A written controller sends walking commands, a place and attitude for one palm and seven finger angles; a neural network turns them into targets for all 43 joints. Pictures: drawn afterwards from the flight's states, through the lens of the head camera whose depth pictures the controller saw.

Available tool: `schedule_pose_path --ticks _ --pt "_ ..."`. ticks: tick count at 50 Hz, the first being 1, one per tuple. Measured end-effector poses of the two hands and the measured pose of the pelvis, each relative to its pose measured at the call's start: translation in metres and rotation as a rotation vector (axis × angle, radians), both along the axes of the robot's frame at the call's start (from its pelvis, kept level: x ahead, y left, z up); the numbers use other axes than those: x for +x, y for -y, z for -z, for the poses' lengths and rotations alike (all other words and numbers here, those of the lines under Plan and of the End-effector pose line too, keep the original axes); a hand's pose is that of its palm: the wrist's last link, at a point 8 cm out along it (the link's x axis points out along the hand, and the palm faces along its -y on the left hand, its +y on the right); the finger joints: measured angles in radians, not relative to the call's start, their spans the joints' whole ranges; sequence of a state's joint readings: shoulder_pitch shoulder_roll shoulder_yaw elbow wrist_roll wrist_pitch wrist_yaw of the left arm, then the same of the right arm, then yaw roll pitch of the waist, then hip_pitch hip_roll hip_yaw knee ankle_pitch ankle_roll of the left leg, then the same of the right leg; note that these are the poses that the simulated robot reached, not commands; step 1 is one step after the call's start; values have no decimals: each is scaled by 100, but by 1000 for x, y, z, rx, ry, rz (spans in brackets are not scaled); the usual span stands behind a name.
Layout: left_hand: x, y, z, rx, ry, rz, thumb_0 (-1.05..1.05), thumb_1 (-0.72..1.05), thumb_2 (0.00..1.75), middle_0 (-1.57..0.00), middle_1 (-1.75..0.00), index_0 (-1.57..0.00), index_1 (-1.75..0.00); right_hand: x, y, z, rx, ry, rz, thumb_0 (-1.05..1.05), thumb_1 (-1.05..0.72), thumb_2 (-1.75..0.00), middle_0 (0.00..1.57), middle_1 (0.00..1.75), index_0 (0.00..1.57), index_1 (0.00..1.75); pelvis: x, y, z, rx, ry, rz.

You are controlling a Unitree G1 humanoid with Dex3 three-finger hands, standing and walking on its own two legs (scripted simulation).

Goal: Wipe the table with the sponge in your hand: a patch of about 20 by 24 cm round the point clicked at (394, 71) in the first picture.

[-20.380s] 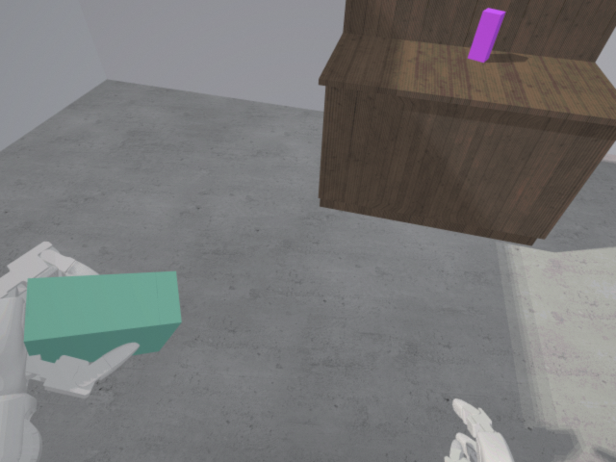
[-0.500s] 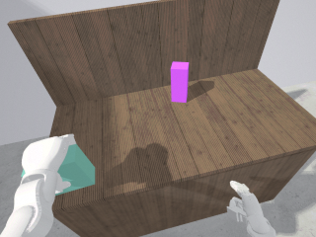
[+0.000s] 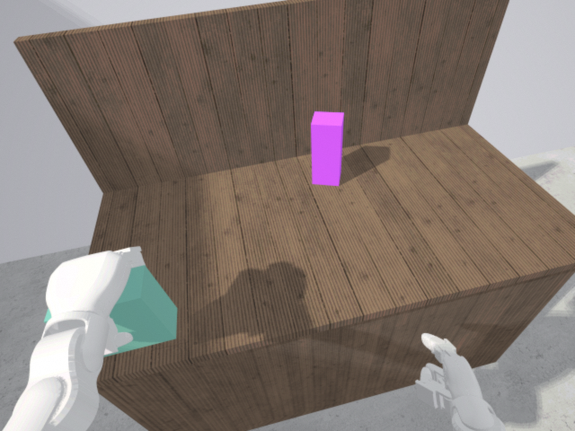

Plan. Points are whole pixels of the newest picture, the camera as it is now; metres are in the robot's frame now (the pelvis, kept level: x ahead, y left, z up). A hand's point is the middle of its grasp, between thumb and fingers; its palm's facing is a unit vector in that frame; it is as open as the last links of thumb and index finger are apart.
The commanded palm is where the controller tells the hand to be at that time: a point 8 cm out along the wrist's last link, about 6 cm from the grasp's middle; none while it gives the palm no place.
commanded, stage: move the sponge above the wiping area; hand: left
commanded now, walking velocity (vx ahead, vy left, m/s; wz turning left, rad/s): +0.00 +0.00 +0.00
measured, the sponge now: (125, 320) +0.22 +0.29 +0.04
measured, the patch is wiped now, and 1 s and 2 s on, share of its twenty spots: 0.00 0.00 0.00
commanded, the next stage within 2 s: none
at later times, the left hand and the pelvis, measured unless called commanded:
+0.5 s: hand (128, 301) +0.23 +0.28 +0.07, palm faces -0.02 -0.08 -1.00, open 9.3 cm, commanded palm +0.21 +0.27 +0.13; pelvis +0.00 -0.01 +0.00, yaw +0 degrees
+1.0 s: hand (141, 299) +0.25 +0.27 +0.05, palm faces -0.04 -0.08 -1.00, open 9.3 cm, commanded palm +0.23 +0.27 +0.11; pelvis +0.01 -0.02 +0.00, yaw +0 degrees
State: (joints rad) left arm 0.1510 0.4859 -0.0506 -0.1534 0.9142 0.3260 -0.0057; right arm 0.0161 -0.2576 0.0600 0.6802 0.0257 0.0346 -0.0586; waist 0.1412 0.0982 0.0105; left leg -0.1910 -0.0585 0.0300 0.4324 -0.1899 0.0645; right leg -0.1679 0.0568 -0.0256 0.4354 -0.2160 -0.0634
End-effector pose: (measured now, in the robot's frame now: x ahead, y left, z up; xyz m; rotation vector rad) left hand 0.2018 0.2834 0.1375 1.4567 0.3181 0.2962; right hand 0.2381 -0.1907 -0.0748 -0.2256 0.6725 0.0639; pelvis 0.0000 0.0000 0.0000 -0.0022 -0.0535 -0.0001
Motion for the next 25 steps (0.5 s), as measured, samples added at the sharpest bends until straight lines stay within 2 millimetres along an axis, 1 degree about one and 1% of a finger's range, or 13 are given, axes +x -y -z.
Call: schedule_pose_path --ticks 8,13,17,25 --pt "0 2 4 6 3 -13 0 -43 105 -80 -138 -80 -138 -3 8 2 -3 -7 12 2 -90 -89 20 30 21 30 -1 4 0 2 -2 1" --pt "7 5 11 5 -19 -18 0 -43 105 -80 -138 -80 -138 -5 13 3 -8 -10 22 2 -90 -89 20 30 21 30 -2 7 0 4 -5 -2" --pt "12 9 12 7 -19 -3 0 -43 105 -80 -138 -80 -138 -6 18 3 -7 -10 36 2 -90 -89 20 30 21 30 -1 10 0 5 -7 3" --pt "13 10 14 9 -22 -16 0 -43 105 -80 -138 -80 -138 -9 30 5 -6 -19 63 2 -90 -89 20 30 21 30 3 14 0 6 -12 8"
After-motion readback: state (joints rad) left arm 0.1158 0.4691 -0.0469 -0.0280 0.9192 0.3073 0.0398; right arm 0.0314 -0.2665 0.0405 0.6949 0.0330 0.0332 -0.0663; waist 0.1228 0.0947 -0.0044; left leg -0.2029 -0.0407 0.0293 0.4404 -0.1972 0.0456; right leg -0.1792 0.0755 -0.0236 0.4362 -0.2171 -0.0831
